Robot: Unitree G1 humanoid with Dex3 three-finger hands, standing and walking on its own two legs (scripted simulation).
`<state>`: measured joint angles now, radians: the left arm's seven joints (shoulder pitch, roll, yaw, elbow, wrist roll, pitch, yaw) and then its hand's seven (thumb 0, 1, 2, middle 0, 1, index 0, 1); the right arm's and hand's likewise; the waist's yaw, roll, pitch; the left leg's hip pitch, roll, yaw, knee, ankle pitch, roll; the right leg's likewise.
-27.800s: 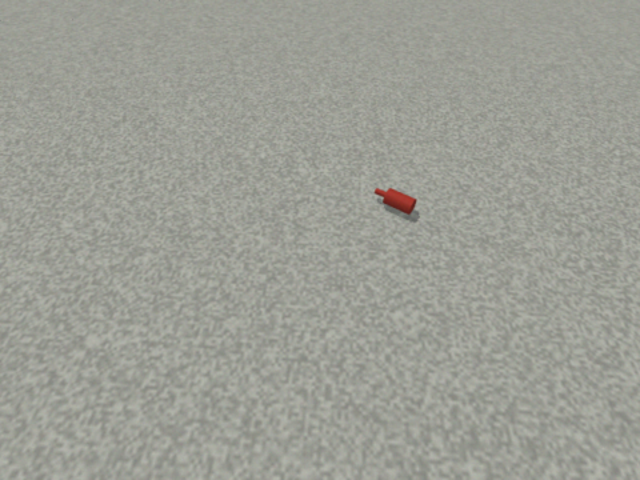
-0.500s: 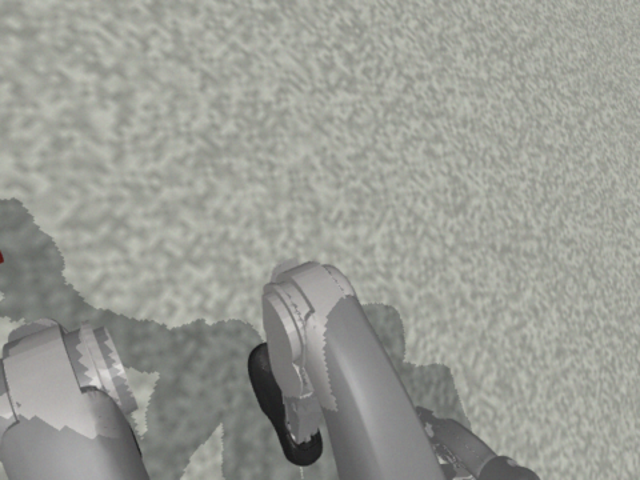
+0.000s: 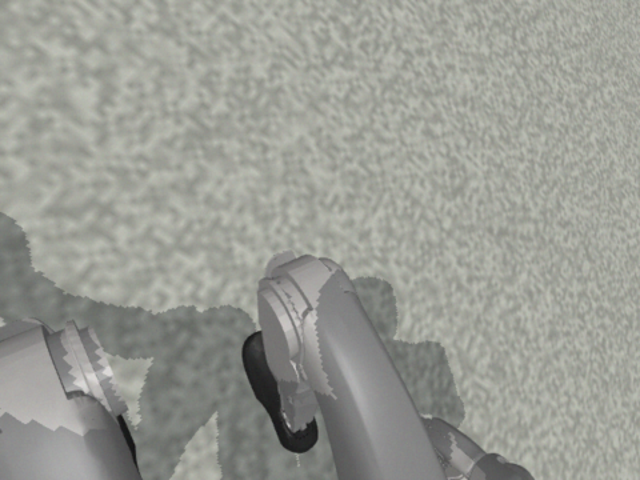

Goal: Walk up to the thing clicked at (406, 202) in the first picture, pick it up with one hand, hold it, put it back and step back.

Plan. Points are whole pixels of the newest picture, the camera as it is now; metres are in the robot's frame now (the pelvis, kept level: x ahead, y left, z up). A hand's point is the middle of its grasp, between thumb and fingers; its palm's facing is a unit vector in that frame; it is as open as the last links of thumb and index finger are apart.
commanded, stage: close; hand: left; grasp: from above
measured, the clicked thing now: out of the picture +0.40 +0.36 -0.27
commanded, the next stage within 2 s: settle in 1.36 s
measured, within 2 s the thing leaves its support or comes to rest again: leaves its support in 1.76 s
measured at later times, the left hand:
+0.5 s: hand out of the picture +0.39 +0.35 -0.25, palm faces -0.41 -0.21 -0.89, open 12.2 cm
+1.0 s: hand out of the picture +0.40 +0.34 -0.24, palm faces -0.38 -0.20 -0.90, open 10.2 cm
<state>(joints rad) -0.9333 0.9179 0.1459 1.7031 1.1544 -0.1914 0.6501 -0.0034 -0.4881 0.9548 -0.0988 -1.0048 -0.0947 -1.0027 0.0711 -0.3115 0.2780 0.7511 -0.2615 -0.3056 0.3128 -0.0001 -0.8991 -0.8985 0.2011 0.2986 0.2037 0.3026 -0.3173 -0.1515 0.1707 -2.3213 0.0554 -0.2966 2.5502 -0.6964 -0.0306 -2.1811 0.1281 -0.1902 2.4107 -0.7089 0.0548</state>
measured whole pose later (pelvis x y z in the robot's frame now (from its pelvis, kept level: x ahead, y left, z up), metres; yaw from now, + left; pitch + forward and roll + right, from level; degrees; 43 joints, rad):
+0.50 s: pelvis -0.01 +0.00 +0.00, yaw +0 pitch +24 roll -13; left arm -0.95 0.95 0.15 1.74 1.16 -0.16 0.66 0.00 -0.19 0.73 -0.29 -0.87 -0.31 -0.84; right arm 0.07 -0.34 0.27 0.73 -0.26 -0.31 0.30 0.00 -0.89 -0.89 0.20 0.30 0.20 0.30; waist -0.33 -0.16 0.17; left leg -2.33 0.06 -0.30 2.55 -0.68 -0.02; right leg -2.18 0.13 -0.19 2.40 -0.69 0.06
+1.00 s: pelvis -0.01 +0.00 +0.00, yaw -1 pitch +24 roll -13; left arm -0.95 0.94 0.15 1.73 1.15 -0.16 0.69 0.00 0.08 0.51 -0.50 -0.68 -0.55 -0.64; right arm 0.06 -0.34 0.27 0.72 -0.26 -0.32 0.31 0.00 -0.89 -0.89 0.20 0.30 0.20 0.30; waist -0.33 -0.15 0.17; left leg -2.32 0.06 -0.30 2.54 -0.68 -0.02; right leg -2.18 0.14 -0.19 2.39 -0.68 0.06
